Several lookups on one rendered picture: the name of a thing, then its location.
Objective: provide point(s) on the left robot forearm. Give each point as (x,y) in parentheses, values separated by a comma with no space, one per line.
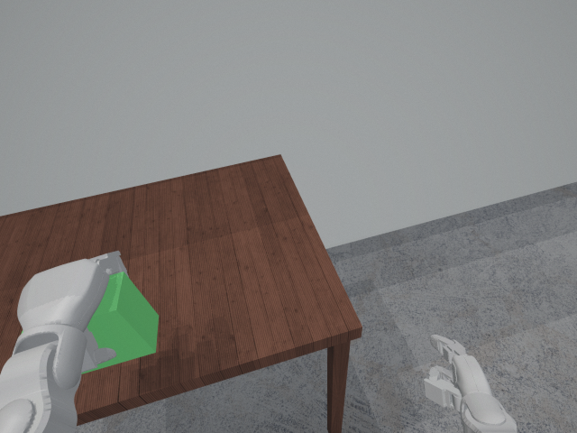
(38,383)

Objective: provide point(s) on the right robot forearm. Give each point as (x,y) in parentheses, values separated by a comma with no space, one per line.
(482,413)

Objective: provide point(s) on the sponge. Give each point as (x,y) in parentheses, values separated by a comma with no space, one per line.
(124,321)

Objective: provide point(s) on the left robot hand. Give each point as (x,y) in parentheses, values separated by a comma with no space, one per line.
(69,295)

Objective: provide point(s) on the right robot hand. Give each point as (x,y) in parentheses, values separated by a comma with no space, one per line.
(447,388)

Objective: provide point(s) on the table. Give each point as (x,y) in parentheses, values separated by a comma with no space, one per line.
(229,259)

